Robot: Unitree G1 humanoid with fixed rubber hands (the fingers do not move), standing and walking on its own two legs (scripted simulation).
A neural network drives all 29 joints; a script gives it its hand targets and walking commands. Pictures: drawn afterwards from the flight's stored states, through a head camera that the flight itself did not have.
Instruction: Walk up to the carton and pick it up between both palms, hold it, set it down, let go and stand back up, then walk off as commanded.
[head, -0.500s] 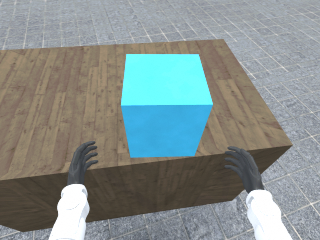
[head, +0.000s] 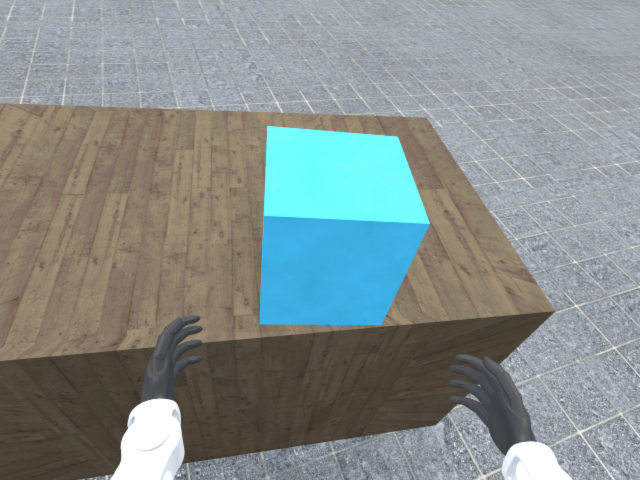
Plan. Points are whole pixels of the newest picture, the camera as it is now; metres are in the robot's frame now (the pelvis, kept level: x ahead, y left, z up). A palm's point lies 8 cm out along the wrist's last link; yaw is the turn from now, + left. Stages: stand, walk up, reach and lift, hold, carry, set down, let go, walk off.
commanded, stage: set down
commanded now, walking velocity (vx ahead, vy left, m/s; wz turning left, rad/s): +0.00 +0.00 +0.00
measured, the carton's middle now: (327, 231) +0.49 +0.05 +0.02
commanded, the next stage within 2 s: let go in 1.28 s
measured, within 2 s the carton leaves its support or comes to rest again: neither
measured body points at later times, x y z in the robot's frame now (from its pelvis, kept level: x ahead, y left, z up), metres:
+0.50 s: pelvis +0.05 -0.01 +0.00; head +0.08 +0.00 +0.45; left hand +0.26 +0.19 -0.04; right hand +0.26 -0.24 -0.04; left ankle +0.06 +0.10 -0.74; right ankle +0.03 -0.11 -0.74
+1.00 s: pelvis +0.03 +0.00 +0.00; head +0.05 +0.01 +0.45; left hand +0.20 +0.21 -0.06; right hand +0.21 -0.23 -0.06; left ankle +0.06 +0.10 -0.74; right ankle +0.03 -0.11 -0.74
